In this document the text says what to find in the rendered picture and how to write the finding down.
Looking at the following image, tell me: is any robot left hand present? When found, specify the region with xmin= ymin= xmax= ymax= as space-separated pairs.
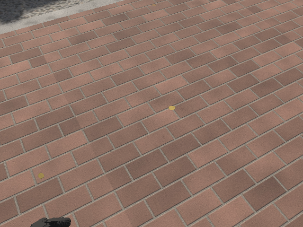
xmin=30 ymin=217 xmax=71 ymax=227

